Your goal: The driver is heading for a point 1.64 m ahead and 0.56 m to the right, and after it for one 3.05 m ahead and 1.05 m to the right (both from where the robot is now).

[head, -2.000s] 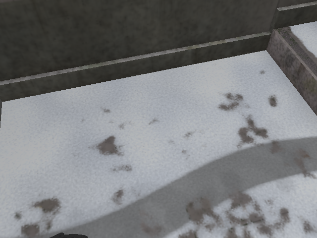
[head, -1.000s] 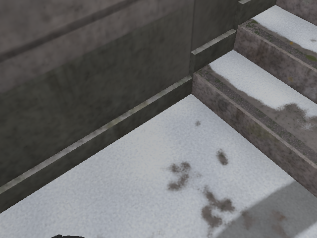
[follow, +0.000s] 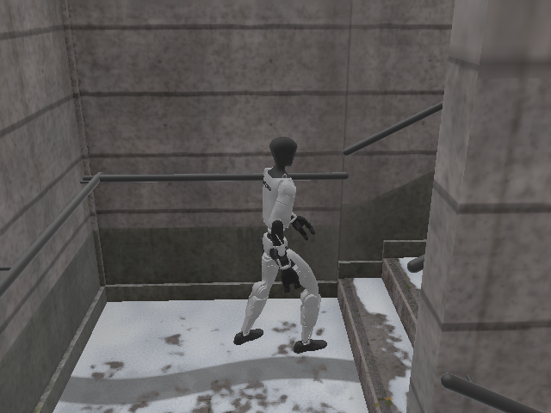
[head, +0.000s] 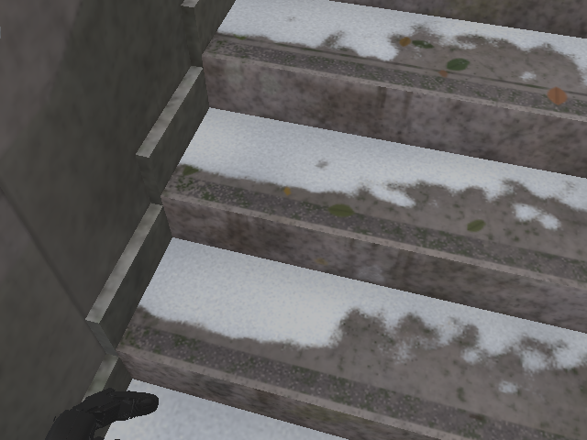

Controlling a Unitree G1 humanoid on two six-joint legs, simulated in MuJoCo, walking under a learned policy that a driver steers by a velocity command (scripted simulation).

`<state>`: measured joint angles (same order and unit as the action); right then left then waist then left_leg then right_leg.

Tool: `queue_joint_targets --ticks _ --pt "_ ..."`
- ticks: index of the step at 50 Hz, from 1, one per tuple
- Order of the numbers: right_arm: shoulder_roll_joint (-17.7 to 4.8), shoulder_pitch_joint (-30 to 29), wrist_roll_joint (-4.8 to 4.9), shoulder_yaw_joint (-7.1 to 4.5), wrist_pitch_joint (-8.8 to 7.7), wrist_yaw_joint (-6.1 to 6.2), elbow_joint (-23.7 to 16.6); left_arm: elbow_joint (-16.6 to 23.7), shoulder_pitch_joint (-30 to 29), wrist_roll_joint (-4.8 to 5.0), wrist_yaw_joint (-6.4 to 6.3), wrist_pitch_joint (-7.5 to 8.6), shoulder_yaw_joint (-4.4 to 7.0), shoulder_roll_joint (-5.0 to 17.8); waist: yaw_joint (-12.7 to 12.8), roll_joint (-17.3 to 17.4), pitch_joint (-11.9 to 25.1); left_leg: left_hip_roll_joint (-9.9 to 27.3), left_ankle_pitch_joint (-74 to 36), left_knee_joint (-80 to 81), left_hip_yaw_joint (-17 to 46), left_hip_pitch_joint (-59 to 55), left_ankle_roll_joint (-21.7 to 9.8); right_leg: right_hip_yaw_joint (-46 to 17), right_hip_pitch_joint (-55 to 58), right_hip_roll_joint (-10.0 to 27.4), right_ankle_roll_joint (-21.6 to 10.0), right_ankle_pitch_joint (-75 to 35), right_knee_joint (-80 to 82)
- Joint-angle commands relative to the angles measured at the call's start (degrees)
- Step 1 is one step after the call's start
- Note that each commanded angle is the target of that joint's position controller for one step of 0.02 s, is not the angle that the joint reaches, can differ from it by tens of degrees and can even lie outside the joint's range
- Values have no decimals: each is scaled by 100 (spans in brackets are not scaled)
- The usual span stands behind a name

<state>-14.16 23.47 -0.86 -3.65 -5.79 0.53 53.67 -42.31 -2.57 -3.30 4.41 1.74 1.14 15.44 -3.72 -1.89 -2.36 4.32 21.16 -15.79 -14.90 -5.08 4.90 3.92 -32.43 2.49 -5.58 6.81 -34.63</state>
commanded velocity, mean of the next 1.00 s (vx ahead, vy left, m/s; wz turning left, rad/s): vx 0.11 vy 0.00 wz -0.46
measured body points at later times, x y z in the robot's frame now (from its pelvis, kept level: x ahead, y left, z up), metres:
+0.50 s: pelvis +0.15 -0.04 +0.01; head +0.18 -0.07 +0.46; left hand +0.29 +0.23 -0.10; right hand +0.21 -0.33 -0.11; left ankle +0.23 +0.10 -0.67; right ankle +0.15 -0.09 -0.73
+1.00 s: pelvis +0.16 +0.01 +0.02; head +0.20 +0.04 +0.47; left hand +0.36 +0.20 -0.14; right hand +0.15 -0.26 -0.09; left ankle +0.21 +0.09 -0.73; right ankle +0.06 -0.11 -0.69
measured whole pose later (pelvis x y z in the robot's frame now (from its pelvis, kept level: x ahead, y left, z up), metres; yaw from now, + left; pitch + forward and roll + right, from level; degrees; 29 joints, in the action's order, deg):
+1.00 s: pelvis +0.16 +0.01 +0.02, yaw -25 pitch -1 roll -2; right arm -10.4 12.5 0.3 0.1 -2.3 2.3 49.0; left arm -54.7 8.4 -1.7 -2.0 -4.2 3.2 15.4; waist -0.2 -3.3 -3.0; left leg 0.0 13.2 -25.0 0.8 10.9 -2.3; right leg -5.1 -13.2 -2.1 3.0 24.7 -39.2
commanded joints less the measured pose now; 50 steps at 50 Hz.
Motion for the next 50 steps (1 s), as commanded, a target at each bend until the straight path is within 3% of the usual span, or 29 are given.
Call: queue_joint_targets --ticks 1,2,3,4,5,6,7,8,10,12,14,16,17,18,22,23,25,29,32,33,35,36,37,38,39,41,43,45,50 --pt "-1081 -20 4 -203 218 83 -364 -226 1313 -24 -147 251 236 607 816 557 715 938 -5280 -2463 20 304 -758 341 1856 -830 -336 -4 916" --pt "-929 184 -12 -146 218 100 -510 -428 2092 -156 -221 305 349 951 1064 129 1380 929 -3591 -4091 95 1513 -598 -626 3341 -61 -495 -369 705" --pt "-383 379 143 6 227 43 -1005 -293 1921 -105 -321 212 543 1649 604 -1702 2035 -194 1309 -6475 112 4237 -230 -3546 5270 1768 -1644 -2497 621" --pt "-872 -110 67 -93 291 98 -954 -222 2222 160 -413 127 580 1601 824 -590 2257 -191 1180 -6950 1279 4242 -307 -3802 4988 1734 -1563 -4048 904" --pt "-783 -426 120 -63 278 120 -1028 -252 1963 240 -469 132 569 1470 713 -177 1634 96 590 -6716 1498 4247 -358 -2723 4340 1595 -1433 -4958 794" --pt "-674 -459 106 10 275 143 -961 -236 1665 259 -464 133 490 1133 539 186 1162 245 345 -6119 1545 4061 -364 -2297 3643 1300 -1223 -4947 911" --pt "-641 -579 -55 49 346 160 -951 -185 1494 300 -496 97 458 1007 389 280 931 305 180 -5754 1585 3872 -322 -2104 3173 1022 -1038 -4631 1069" --pt "-543 -350 -226 65 450 134 -902 -168 1349 320 -520 31 433 920 165 8 977 282 58 -5397 1623 3679 -315 -1893 2877 839 -924 -4425 1194" --pt "-528 -282 -199 77 648 120 -832 -151 1284 227 -486 37 401 811 98 -110 1107 90 -60 -5197 1538 3396 -250 -1777 2557 657 -800 -4758 1159" --pt "-512 -433 -206 85 757 132 -909 -174 1438 258 -484 13 471 989 117 -54 1182 -9 -259 -4889 1551 3465 -212 -1785 2430 626 -698 -4734 1146" --pt "-615 -703 -123 43 768 113 -1015 -197 1680 312 -497 -54 517 1095 259 -36 1118 -40 -385 -4533 1606 3626 -236 -1932 2475 629 -515 -4359 1223" --pt "-638 -987 -136 37 823 165 -1063 -213 1845 325 -540 -76 507 1002 395 -181 1011 -38 -650 -4244 1718 3758 -285 -2100 2505 621 -405 -3901 1305" --pt "-644 -1054 -142 38 847 211 -1046 -161 1763 259 -586 -62 492 982 410 -246 947 -52 -694 -4173 1779 3798 -287 -2284 2479 676 -408 -3644 1340" --pt "-726 -1279 -109 21 862 188 -1144 -232 1920 275 -601 -76 504 977 473 -36 875 -86 -707 -4113 1809 3824 -305 -2376 2485 662 -376 -3328 1357" --pt "-605 -1384 -48 43 827 223 -1122 -286 1948 181 -608 -142 517 991 465 -313 616 -293 -323 -4282 1825 3794 -284 -2754 2328 591 -573 -2480 1435" --pt "-595 -1426 -31 54 811 224 -1151 -369 2046 231 -600 -176 526 1000 467 -314 506 -300 -216 -4165 1855 3783 -271 -2776 2334 531 -573 -2431 1434" --pt "-674 -1714 -44 56 807 203 -1250 -455 2116 194 -618 -218 510 935 533 -214 366 -366 -7 -3775 1810 3835 -200 -2903 2584 410 -508 -2452 1340" --pt "-731 -1757 41 89 771 231 -1419 -443 2196 205 -678 -281 515 992 592 -283 722 -490 426 -3457 1762 3721 -278 -3295 3498 639 -564 -4026 906" --pt "-669 -1607 157 113 710 199 -1342 -474 2008 125 -683 -342 472 936 538 -406 668 -574 523 -2581 1678 2844 -430 -3299 3209 493 -472 -4079 816" --pt "-675 -1378 175 117 684 192 -1203 -450 1873 196 -665 -379 448 887 489 -579 666 -625 320 -2207 1609 2408 -457 -3217 3005 364 -403 -3936 889" --pt "-534 -1090 53 119 614 267 -1015 -442 1597 240 -669 -350 371 759 195 -487 517 -498 -966 -553 1595 1380 -480 -3173 2518 51 -116 -2820 752" --pt "-749 -1211 -57 72 568 337 -1059 -427 1585 259 -671 -321 346 605 222 -34 501 7 -1611 -95 2132 806 -561 -2912 1965 -255 115 -1366 421" --pt "-1059 -1434 -96 64 552 376 -1171 -415 1969 248 -667 -327 286 275 487 1374 637 1371 -3975 -116 3374 132 -962 -2050 1098 -946 416 1490 -693" --pt "-1067 -1382 6 68 579 316 -1209 -426 1849 144 -718 -427 437 716 358 1312 630 2064 -5036 -307 3815 1027 -1918 -1249 1070 -1326 506 3046 -1802" --pt "-861 -1467 64 89 551 249 -1194 -518 1771 56 -710 -491 469 853 438 861 539 1972 -4610 -254 3799 1456 -2177 -1270 1205 -1076 592 2894 -2607" --pt "-580 -1819 104 123 458 203 -1190 -627 1569 116 -589 -522 405 590 641 589 110 1163 -3138 -176 2897 1980 -1663 -1391 1317 -873 723 2062 -2719" --pt "-569 -1629 74 136 373 239 -1053 -777 1469 137 -521 -545 351 475 552 857 34 786 -3114 -207 2573 1665 -1447 -1264 1202 -861 852 1732 -2299" --pt "-531 -1339 122 162 307 226 -889 -899 1390 103 -572 -560 305 382 476 1013 167 740 -3437 -265 2542 1255 -1388 -1000 1238 -692 957 1721 -1560" --pt "-711 -869 115 113 279 191 -579 -1158 1153 189 -690 -541 261 304 289 1319 438 654 -3670 -475 2672 836 -1308 -602 1808 -521 782 1726 289"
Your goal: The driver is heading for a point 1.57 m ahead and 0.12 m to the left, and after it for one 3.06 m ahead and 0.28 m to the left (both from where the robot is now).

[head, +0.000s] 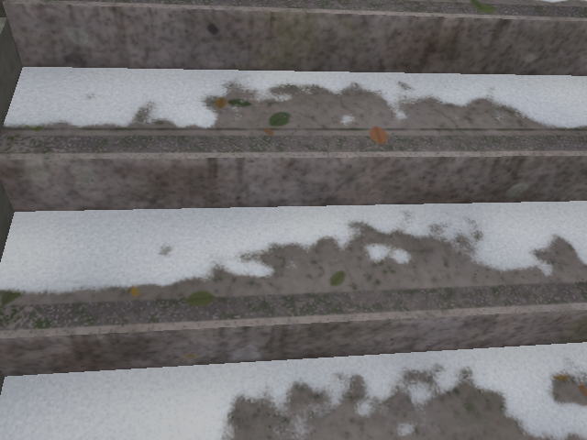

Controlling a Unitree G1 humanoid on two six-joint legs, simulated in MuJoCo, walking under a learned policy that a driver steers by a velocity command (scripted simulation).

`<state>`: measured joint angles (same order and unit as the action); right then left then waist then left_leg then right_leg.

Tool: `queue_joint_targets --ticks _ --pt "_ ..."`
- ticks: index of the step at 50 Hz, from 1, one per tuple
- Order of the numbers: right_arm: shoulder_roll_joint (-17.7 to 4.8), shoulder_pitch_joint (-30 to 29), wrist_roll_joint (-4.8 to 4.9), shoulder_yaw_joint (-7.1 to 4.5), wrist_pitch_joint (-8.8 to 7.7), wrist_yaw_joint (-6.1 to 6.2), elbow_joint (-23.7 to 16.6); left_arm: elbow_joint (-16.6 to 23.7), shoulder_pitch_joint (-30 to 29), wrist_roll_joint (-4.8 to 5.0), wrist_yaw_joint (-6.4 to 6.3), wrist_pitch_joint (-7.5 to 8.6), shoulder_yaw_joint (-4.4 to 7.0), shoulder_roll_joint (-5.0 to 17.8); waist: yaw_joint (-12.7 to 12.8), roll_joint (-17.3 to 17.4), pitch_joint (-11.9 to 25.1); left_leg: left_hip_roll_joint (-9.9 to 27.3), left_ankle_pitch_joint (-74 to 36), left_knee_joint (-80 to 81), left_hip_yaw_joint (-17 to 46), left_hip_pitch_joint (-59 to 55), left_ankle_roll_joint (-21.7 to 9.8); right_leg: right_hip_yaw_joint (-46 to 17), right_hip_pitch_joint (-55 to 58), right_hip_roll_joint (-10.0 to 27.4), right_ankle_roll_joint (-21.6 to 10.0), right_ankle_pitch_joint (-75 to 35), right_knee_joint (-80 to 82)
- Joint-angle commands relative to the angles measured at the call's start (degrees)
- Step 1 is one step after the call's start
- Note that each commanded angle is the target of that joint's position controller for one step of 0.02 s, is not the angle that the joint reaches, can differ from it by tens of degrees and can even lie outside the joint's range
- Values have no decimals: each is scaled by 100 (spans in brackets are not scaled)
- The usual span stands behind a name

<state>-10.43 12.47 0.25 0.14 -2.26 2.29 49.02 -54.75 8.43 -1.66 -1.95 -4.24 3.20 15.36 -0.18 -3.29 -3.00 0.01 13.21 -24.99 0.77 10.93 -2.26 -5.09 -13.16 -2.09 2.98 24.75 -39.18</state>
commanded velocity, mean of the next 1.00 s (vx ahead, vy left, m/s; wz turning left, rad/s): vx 0.00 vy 0.00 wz -0.02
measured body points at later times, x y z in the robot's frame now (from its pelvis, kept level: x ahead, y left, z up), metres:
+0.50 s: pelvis -0.02 -0.06 +0.00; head -0.02 -0.06 +0.45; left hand +0.02 +0.19 -0.15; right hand +0.01 -0.29 -0.15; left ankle +0.00 +0.09 -0.75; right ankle -0.04 -0.15 -0.75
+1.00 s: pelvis -0.01 -0.06 +0.00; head -0.01 -0.06 +0.45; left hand +0.00 +0.19 -0.16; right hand +0.00 -0.30 -0.16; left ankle +0.00 +0.09 -0.75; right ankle -0.04 -0.15 -0.75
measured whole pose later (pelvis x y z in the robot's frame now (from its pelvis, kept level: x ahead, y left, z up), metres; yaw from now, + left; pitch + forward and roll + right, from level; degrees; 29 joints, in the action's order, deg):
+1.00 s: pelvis -0.01 -0.06 +0.00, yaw +0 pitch -2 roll -1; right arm -10.9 15.2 -0.4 0.4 -0.5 2.1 63.8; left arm -64.9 14.8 -0.5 -3.0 0.0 0.8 11.8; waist 0.3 0.3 -2.0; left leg 3.7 12.0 -23.4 2.0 9.2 3.3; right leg -2.9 -3.6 -4.7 -3.0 14.0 -20.1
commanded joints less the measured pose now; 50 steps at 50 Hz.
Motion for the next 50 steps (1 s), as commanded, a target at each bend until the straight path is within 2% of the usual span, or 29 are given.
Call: queue_joint_targets --ticks 1,3,4,5,6,7,8,9,10,12,13,14,16,17,18,19,21,22,24,29,30,32,33,36,45,48,49,50 --pt "-1098 197 -13 -284 -61 12 -80 36 25 61 -56 77 60 325 -31 1490 467 1065 -2612 437 1152 -731 -549 335 -20 -45 -137 -271 1113" --pt "-1004 40 16 -268 -51 0 -61 -174 214 17 -68 140 37 260 151 1274 515 1059 -2129 455 1179 -356 -332 297 722 133 -235 -1535 2155" --pt "-896 -73 -28 -242 -23 -27 -89 -262 201 22 -96 212 64 383 93 1124 485 1016 -1433 631 1263 -80 -174 104 1039 270 -293 -1814 2328" --pt "-789 -78 -41 -207 -31 -72 -66 -375 301 -34 -132 265 67 484 84 974 647 934 -854 700 1164 313 -9 -225 1551 630 -346 -2111 2204" --pt "-727 133 -12 -221 -16 -115 -3 -438 145 3 -122 322 95 605 -171 548 458 573 -417 899 813 380 105 -323 1356 742 -442 -2392 1898" --pt "-733 42 -41 -235 33 -94 153 -478 71 125 -93 374 63 417 -41 386 310 425 -303 949 624 149 199 -287 950 627 -562 -1968 2013" --pt "-701 -39 -106 -247 82 -42 190 -582 187 111 -73 484 12 284 -10 394 206 413 -471 823 572 -177 265 -294 659 581 -584 -1721 2195" --pt "-654 24 -135 -241 96 -38 277 -635 158 114 -43 534 17 360 -70 308 62 422 -589 737 519 -226 256 -346 562 586 -584 -1802 2336" --pt "-653 76 -132 -249 110 -46 351 -696 178 106 -45 565 8 361 -107 179 60 431 -639 711 501 -290 246 -364 521 594 -593 -1834 2392" --pt "-584 145 -116 -227 147 -79 501 -776 187 133 -46 606 -33 323 -151 142 -16 402 -546 624 425 -257 302 -410 449 609 -616 -1708 2442" --pt "-530 122 -143 -220 147 -86 529 -783 155 124 -20 563 -42 288 -99 101 22 437 -607 572 347 -254 338 -429 499 627 -659 -1679 2455" --pt "-503 123 -109 -211 140 -73 590 -803 139 140 -31 539 -57 292 -112 56 -5 396 -541 537 329 -227 363 -497 438 658 -709 -1558 2528" --pt "-480 126 -131 -191 128 -83 701 -819 115 114 -36 522 -83 278 -105 15 -91 423 -548 551 308 -236 407 -559 324 681 -767 -1321 2618" --pt "-489 126 -101 -163 119 -81 725 -829 113 143 -41 501 -102 291 -79 -100 -23 444 -538 558 316 -257 427 -545 356 631 -782 -1163 2714" --pt "-590 66 -113 -171 123 -70 756 -827 127 168 -47 495 -115 261 -43 -56 -102 449 -554 521 302 -196 442 -545 341 618 -780 -1179 2712" --pt "-684 23 -116 -183 127 -59 775 -838 137 185 -67 496 -105 329 -62 10 -89 457 -584 564 306 -193 453 -524 331 614 -781 -1208 2704" --pt "-547 145 -110 -122 131 -50 911 -866 306 162 -77 487 -106 306 -8 156 -76 472 -561 545 300 -163 466 -478 389 553 -765 -1223 2658" --pt "-523 191 -34 -104 131 -44 966 -866 391 119 -72 515 -133 261 6 154 -8 443 -611 508 282 -276 487 -502 361 589 -762 -1207 2691" --pt "-546 226 -55 -105 143 -62 1039 -912 458 148 -75 526 -142 255 12 316 -102 442 -667 483 241 -296 478 -528 310 576 -736 -1221 2692" --pt "-505 297 -62 -61 149 -45 1182 -920 540 149 -72 532 -163 220 21 349 -141 481 -709 458 240 -284 483 -488 318 513 -748 -1481 2612" --pt "-577 394 -53 -83 145 -35 1230 -938 616 121 -88 536 -152 275 19 304 -175 511 -727 445 251 -220 467 -481 375 476 -747 -1531 2563" --pt "-565 409 -53 -75 145 -26 1265 -940 671 123 -93 535 -163 227 36 355 -152 518 -754 426 240 -197 466 -472 429 475 -761 -1675 2513" --pt "-649 389 -65 -104 137 -35 1254 -946 637 113 -91 512 -142 243 2 427 -185 546 -777 412 239 -139 419 -487 430 524 -725 -1828 2474" --pt "-578 435 -58 -90 135 -30 1295 -937 701 121 -91 496 -140 220 17 376 -83 555 -829 378 239 -171 399 -442 510 501 -723 -2007 2413" --pt "-602 517 -62 -68 152 -8 1358 -927 870 112 -111 460 -147 199 39 366 -55 586 -993 334 235 -145 372 -355 634 460 -719 -2282 2276" --pt "-589 532 -63 -55 147 -4 1374 -919 914 117 -117 444 -151 201 49 395 -88 590 -995 345 246 -137 370 -350 638 457 -717 -2248 2266" --pt "-527 546 -70 -31 150 -10 1390 -928 939 113 -116 445 -181 138 55 372 11 559 -676 429 234 -212 376 -376 653 450 -723 -1811 2409" --pt "-516 491 -82 -26 156 -15 1379 -911 897 106 -117 443 -190 136 59 334 -82 495 -350 453 203 -194 376 -422 561 425 -738 -1227 2551"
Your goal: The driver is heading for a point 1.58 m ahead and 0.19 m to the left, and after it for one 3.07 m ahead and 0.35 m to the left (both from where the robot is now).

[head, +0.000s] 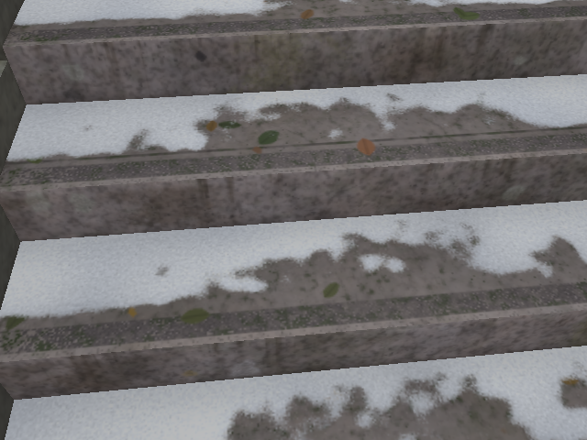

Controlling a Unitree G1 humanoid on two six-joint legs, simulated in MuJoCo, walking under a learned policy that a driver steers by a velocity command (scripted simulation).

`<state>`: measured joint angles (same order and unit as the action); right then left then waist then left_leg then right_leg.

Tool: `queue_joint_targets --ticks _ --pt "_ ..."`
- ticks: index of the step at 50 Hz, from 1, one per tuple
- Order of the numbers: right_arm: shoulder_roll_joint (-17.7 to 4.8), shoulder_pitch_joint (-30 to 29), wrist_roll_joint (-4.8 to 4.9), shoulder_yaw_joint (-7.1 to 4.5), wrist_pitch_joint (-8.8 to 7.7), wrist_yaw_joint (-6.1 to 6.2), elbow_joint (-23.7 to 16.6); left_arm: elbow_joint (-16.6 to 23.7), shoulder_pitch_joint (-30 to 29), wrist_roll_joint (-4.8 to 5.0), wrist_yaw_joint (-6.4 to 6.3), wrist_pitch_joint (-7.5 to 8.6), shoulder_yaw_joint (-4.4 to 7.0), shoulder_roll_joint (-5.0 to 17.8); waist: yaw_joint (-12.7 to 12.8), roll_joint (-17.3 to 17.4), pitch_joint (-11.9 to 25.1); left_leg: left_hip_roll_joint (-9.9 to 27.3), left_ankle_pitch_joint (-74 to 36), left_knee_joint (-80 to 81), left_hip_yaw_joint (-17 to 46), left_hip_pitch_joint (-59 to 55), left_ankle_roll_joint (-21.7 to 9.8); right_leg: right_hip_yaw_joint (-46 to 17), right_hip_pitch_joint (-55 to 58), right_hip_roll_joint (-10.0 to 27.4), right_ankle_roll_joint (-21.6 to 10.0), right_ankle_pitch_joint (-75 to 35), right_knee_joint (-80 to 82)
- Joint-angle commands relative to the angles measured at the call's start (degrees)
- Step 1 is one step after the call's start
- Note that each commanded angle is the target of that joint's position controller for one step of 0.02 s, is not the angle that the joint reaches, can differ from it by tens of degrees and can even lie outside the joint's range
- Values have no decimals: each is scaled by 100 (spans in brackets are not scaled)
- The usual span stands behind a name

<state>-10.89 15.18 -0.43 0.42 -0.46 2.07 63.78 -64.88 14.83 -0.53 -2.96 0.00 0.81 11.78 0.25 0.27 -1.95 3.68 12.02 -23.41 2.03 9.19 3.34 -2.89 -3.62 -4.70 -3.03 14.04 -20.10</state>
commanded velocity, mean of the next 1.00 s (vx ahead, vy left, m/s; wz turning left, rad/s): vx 0.20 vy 0.00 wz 0.00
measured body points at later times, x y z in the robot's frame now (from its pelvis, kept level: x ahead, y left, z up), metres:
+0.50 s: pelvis +0.10 +0.02 -0.01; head +0.12 +0.01 +0.44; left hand +0.21 +0.25 -0.14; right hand +0.04 -0.21 -0.16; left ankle +0.01 +0.15 -0.74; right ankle +0.14 -0.06 -0.74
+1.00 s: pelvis +0.15 +0.02 +0.00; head +0.16 +0.03 +0.45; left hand +0.14 +0.22 -0.17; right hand +0.15 -0.19 -0.15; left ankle +0.14 +0.11 -0.74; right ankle +0.15 -0.06 -0.74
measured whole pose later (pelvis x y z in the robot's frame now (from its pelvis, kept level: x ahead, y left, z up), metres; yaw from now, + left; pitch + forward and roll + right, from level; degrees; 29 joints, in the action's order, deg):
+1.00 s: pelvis +0.15 +0.02 +0.00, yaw +0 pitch -3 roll -1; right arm -6.8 18.7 -0.6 3.0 -0.9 2.5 61.4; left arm -61.5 19.0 -0.7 -2.4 0.6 -1.9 7.0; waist 1.0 -1.1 -3.7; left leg -0.2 14.1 -22.3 -3.0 5.1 -1.9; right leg 2.6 -4.4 -3.8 -3.7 11.2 -18.6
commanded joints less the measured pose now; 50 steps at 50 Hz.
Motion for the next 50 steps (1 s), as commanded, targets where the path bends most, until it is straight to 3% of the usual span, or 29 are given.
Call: queue_joint_targets --ticks 1,6,10,12,13,14,15,16,17,19,21,22,23,24,25,26,27,28,29,30,31,33,36,38,39,41,42,44,50 --pt "-498 169 -30 -63 -21 1 -125 129 222 -8 -19 14 64 564 22 -90 -291 41 64 235 18 33 -201 -710 -503 670 -177 424 757" --pt "-262 -22 -122 4 -103 -77 -369 271 357 46 47 46 137 696 100 -443 -781 -399 1199 -661 -432 696 -406 -1240 -815 963 -714 2272 944" --pt "-192 415 -106 42 -318 -86 -388 490 209 25 100 167 150 701 -138 -391 -725 -341 779 -458 -334 478 -714 -1014 -770 988 -780 258 184" --pt "-553 605 -152 -72 -399 -56 -332 637 1 108 141 290 111 511 -182 637 -528 66 -300 17 450 26 -849 -186 -843 359 -564 -1349 -962" --pt "-801 982 -109 -163 -396 -30 -273 663 20 64 150 345 95 455 -277 1163 -265 452 -1143 289 1061 -615 -1067 98 -1290 184 -427 -1276 -1683" --pt "-883 1587 -78 -224 -380 -16 -112 679 -35 -23 167 379 92 423 -502 1563 -27 956 -1820 614 1750 -1444 -1408 377 -2098 -21 -299 -61 -2528" --pt "-915 1820 -72 -258 -363 -19 -10 763 -183 -99 184 415 103 392 -551 1644 -238 1517 -2695 760 2227 -1669 -1717 557 -2870 -40 -222 1855 -3502" --pt "-839 1797 -146 -261 -366 -42 -31 781 -296 -165 218 433 94 301 -507 962 -344 1567 -2693 715 2080 -1606 -1899 412 -3183 161 -190 2191 -4196" --pt "-774 1517 -196 -259 -359 -42 -110 817 -315 -119 269 471 71 172 -371 670 -315 1442 -2202 754 1764 -1430 -1866 347 -3229 363 -194 1997 -4280" --pt "-576 875 -187 -220 -354 -38 -314 977 -584 -33 356 531 53 142 -193 691 -483 1006 -1566 1097 1109 -742 -1540 509 -2806 472 -166 1306 -3367" --pt "-487 479 -83 -153 -384 5 -416 1052 -643 -58 356 464 -3 -24 -21 703 -428 683 -2603 959 571 -232 -1356 664 -1792 246 -89 974 -1999" --pt "-536 558 -78 -138 -353 58 -364 974 -320 -22 277 402 -35 -150 96 803 -267 727 -3262 622 483 -217 -1381 708 -1320 182 -113 736 -1455" --pt "-447 590 8 -96 -342 109 -305 702 545 -9 174 353 -49 -282 444 642 103 753 -4157 46 325 50 -1349 770 -280 108 -164 -504 -836" --pt "-444 515 156 -68 -362 92 -341 492 1023 -39 82 339 7 -109 628 312 384 548 -4405 -635 87 316 -1137 837 426 0 -135 -1221 -376" --pt "-515 327 224 -86 -367 9 -425 350 1631 -79 13 361 115 228 918 174 694 265 -3195 -1604 25 801 -897 450 1179 379 -177 -1699 -199" --pt "-181 395 249 -2 -323 -49 -642 360 1662 -91 -25 386 138 662 622 -982 849 -319 861 -2795 -318 1529 -612 -1213 1491 1905 -251 -3818 274" --pt "-49 1127 213 -6 -80 -31 -393 464 1480 -66 -4 330 97 813 368 -1192 1100 -343 2357 -3641 -216 873 -548 -1792 397 2685 -1124 -3453 397" --pt "-69 1225 75 -21 87 0 -233 649 846 -9 21 289 69 586 190 -754 324 -180 2267 -4266 -170 1039 -459 -1912 -308 2471 -1391 -1755 613" --pt "-7 1112 -114 -20 155 12 -215 846 353 -3 43 292 -22 319 101 -431 -339 -109 2051 -4381 -139 1247 -389 -1636 -981 2198 -1289 -682 885" --pt "42 950 -164 -35 180 -4 -253 946 68 -73 33 297 -97 157 -9 -404 -687 -68 1825 -4361 -185 1273 -327 -1428 -1322 1951 -1145 -480 1011" --pt "5 891 -169 -44 203 -20 -264 968 -10 -106 -17 350 -168 62 -125 -343 -721 -24 1593 -4046 -208 975 -285 -1015 -1575 1788 -1039 -1347 930" --pt "218 1191 -93 42 266 -31 -167 889 -6 -111 -20 367 -248 -23 -316 -503 -214 -180 1449 -3084 -520 21 -294 -128 -1491 1388 -785 -3474 475" --pt "118 773 61 56 319 100 -297 659 565 -89 -90 324 -271 110 -48 -740 15 -362 1389 -1500 -520 55 -353 -280 -454 1455 -826 -4588 175" --pt "395 1220 116 144 285 130 -103 635 497 13 -78 223 -316 -57 -269 -589 218 -184 183 -309 -505 -439 -472 -484 -307 1507 -735 -4372 -84" --pt "364 1183 72 161 235 127 -61 663 480 64 -48 177 -285 -17 -233 -413 74 -150 -435 429 -426 -469 -499 -489 -272 1372 -577 -3676 -126" --pt "-2 856 -96 162 111 68 -194 694 752 72 62 120 -209 28 114 46 104 433 -1528 357 182 -760 -577 -562 -551 1132 -302 -1080 220" --pt "-9 373 -131 190 97 16 -323 531 1068 10 57 40 -269 -253 301 515 -329 508 -919 244 249 -51 -660 -437 -389 1037 -264 -259 647" --pt "166 412 -57 230 -3 -23 -383 481 849 -66 11 0 -218 -61 61 344 -696 444 -697 476 247 153 -624 -417 -347 1028 -216 -805 471" --pt "93 836 -8 243 -100 54 -329 329 928 -2 46 103 -205 -136 55 163 -310 460 -1357 462 247 -215 -690 -344 -71 1095 -218 -1391 423"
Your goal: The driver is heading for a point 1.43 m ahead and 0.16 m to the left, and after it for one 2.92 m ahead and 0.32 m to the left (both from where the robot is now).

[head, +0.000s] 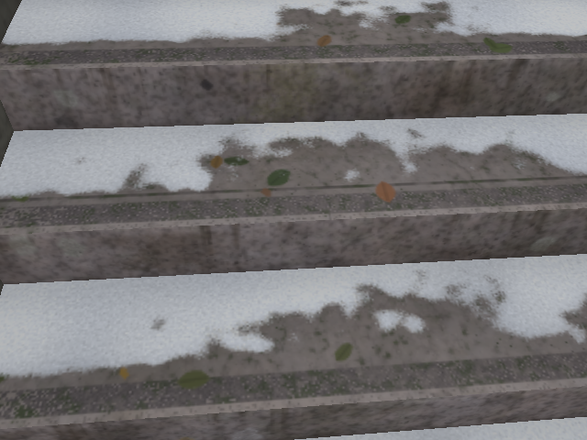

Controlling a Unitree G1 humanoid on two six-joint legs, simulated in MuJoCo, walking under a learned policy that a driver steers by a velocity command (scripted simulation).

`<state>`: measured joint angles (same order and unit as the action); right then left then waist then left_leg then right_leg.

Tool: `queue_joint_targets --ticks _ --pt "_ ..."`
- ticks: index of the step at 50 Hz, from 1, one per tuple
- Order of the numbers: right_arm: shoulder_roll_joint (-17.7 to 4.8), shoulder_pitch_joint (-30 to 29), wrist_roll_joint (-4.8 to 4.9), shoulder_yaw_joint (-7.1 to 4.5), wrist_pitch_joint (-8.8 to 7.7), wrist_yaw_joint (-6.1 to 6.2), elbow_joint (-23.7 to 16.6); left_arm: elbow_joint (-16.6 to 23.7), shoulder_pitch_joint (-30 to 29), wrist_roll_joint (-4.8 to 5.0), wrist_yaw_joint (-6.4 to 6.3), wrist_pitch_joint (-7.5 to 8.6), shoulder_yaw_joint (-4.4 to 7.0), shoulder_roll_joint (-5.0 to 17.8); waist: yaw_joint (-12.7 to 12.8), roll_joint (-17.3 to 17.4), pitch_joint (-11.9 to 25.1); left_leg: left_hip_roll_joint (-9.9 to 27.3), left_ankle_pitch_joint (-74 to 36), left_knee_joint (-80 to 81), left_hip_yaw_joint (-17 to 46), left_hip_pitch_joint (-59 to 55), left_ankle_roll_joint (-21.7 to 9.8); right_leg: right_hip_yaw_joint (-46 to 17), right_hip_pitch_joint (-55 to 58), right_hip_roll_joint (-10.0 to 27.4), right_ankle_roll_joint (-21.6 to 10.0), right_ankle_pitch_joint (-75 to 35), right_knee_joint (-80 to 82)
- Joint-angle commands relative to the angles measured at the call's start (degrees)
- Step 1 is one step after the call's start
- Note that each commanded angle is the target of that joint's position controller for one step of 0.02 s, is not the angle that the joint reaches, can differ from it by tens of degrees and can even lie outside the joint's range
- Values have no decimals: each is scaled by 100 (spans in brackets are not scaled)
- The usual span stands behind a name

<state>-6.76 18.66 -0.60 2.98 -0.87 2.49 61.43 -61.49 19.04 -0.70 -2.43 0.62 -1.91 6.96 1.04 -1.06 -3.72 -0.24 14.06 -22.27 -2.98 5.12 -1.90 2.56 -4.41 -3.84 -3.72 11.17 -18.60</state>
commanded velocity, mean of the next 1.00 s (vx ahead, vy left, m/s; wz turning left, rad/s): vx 0.19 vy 0.00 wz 0.00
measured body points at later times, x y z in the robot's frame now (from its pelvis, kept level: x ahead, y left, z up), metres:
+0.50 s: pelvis -0.01 +0.02 +0.00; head -0.01 +0.03 +0.45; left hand -0.04 +0.22 -0.17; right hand -0.05 -0.17 -0.16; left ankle -0.02 +0.09 -0.75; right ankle -0.01 -0.08 -0.75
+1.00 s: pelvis +0.09 -0.02 +0.00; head +0.10 -0.02 +0.45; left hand -0.03 +0.18 -0.15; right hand +0.21 -0.24 -0.13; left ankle +0.05 +0.08 -0.43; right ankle +0.02 -0.09 -0.75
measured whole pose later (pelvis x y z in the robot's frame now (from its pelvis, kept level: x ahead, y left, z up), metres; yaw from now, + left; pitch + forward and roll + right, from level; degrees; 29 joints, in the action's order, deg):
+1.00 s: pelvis +0.09 -0.02 +0.00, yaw +1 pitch +2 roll +0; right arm -7.6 11.2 -1.1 -1.6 -2.3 2.1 50.1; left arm -64.0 31.1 -2.1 -1.0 4.1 1.2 8.2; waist 1.8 -0.8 0.6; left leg -0.9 31.8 -122.0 -1.1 52.6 -10.1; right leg 5.4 -4.8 -3.2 -4.7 16.5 -19.2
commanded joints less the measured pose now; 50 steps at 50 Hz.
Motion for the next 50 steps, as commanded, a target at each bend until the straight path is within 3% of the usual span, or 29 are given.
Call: queue_joint_targets --ticks 1,10,12,15,16,21,22,25,27,30,32,34,36,37,38,39,40,41,42,43,44,45,46,47,48,49,50 --pt "-268 479 53 4 -62 23 -119 -9 477 27 -12 34 86 376 -38 262 -167 853 -1523 371 761 189 -147 -915 -33 1006 -122 -1040 301" --pt "-252 673 23 44 -94 52 -104 -30 481 6 -10 -28 76 359 -36 136 -221 843 -1253 467 830 291 -143 -897 -135 992 -113 -762 286" --pt "-181 744 -56 63 -95 47 -94 -67 514 73 -9 -71 94 382 -61 229 -289 860 -1171 504 847 354 -162 -915 -165 981 -154 -717 312" --pt "-245 767 -33 34 -102 41 -102 -85 481 59 -4 -96 102 400 -76 275 -343 834 -1015 548 873 433 -155 -911 -192 984 -174 -641 290" --pt "-184 736 -39 52 -99 31 -122 -85 442 67 11 -97 80 313 -73 391 -301 796 -953 596 859 408 -154 -870 -227 1010 -180 -617 259" --pt "-83 837 -22 56 -116 17 -117 -132 472 43 35 -106 58 300 -49 150 -349 796 -638 610 893 484 -196 -891 -307 1013 -186 -450 272" --pt "-66 863 -30 57 -115 9 -110 -150 474 39 41 -108 42 253 -67 161 -284 756 -136 703 905 491 -210 -876 -294 975 -203 -170 298" --pt "-291 789 -33 -54 -110 5 -200 -78 374 -23 54 -122 97 395 -69 407 -501 671 1446 970 1080 848 -397 -661 -516 700 -298 864 36" --pt "-374 762 -6 -168 -53 6 -261 33 368 -22 70 -62 92 287 -103 681 -632 736 2311 1052 1313 855 -610 -422 -948 496 -412 1463 -410" --pt "-479 1139 11 -320 -10 33 -209 240 154 -108 122 70 71 91 -314 797 -744 1327 3124 1484 2223 497 -1083 -63 -1768 300 -496 1510 -1385" --pt "-584 1280 52 -442 -5 67 -151 288 245 -153 148 178 120 163 -331 666 -545 1740 2969 1795 2665 532 -1446 81 -1793 409 -458 1339 -2548" --pt "-735 1097 13 -498 -41 54 -173 366 313 -110 171 245 158 197 -165 448 -597 1795 2573 1829 2555 679 -1588 85 -1932 501 -387 1516 -3287" --pt "-659 903 -44 -485 -112 62 -236 513 252 -100 163 309 131 104 -74 387 -740 1501 1760 1715 1906 763 -1447 144 -1748 521 -322 1657 -2683" --pt "-739 759 -53 -521 -101 68 -266 555 255 -76 114 353 133 67 -46 392 -775 1295 1228 1577 1624 874 -1380 289 -1399 399 -317 1684 -2216" --pt "-709 613 -20 -514 -49 67 -282 513 462 -78 118 394 127 -38 86 485 -606 1159 859 1257 1438 883 -1376 387 -1029 329 -418 1383 -1775" --pt "-671 516 14 -516 -8 82 -301 430 762 -58 99 423 164 -19 229 392 -585 1020 456 834 1246 992 -1370 524 -633 213 -447 928 -957" --pt "-692 446 -26 -538 15 39 -341 258 1153 -30 82 437 203 -33 374 147 -581 837 -127 34 954 1131 -1362 489 -213 169 -437 487 -67" --pt "-538 498 34 -539 -70 -12 -383 123 1598 -23 37 481 288 191 454 -301 -259 660 -753 -1062 629 1535 -1192 -93 688 512 -437 -52 445" --pt "-244 273 54 -448 -209 -102 -559 53 2336 -6 -31 462 393 598 711 -1057 322 223 492 -2673 85 2700 -883 -1664 1896 1629 -537 -349 736" --pt "-257 548 122 -497 -260 -177 -540 54 2513 -50 -51 286 579 1257 695 -1962 296 -246 1549 -4353 -301 3561 -695 -3531 1582 2645 -1501 587 1276" --pt "-396 219 -77 -551 -257 -168 -535 93 2139 -88 -42 221 588 1033 541 -949 -400 81 1584 -6697 2 4320 -588 -3744 972 2840 -1940 1530 1386" --pt "-193 -707 -70 -527 -306 -129 -856 127 1862 -71 -19 241 591 1001 624 -501 -789 67 1513 -8701 231 5622 -631 -3402 968 2836 -2019 1807 1518" --pt "-110 -1290 -42 -496 -333 -60 -1235 15 1729 -131 45 287 565 955 478 -178 -894 63 1638 -10093 310 6681 -684 -2864 1105 2646 -1818 1269 1354" --pt "-21 -1590 -52 -460 -352 -49 -1590 -75 1648 -176 86 363 462 769 219 130 -782 146 1749 -10572 505 7198 -779 -2302 1112 2455 -1526 519 1106" --pt "98 -1711 -62 -392 -302 -28 -1830 -227 1681 -157 149 405 379 510 140 180 -403 96 2134 -11255 584 7533 -905 -1838 1136 2215 -1238 507 786" --pt "326 -1846 -82 -276 -285 -38 -2102 -327 1604 -156 193 421 320 471 -30 397 -279 47 2221 -11240 594 7599 -945 -1512 811 2073 -942 714 738" --pt "395 -2000 -45 -178 -259 -73 -2345 -349 1461 -153 226 418 256 427 -147 490 -328 44 2026 -10873 440 7418 -942 -1206 189 1947 -730 1074 983"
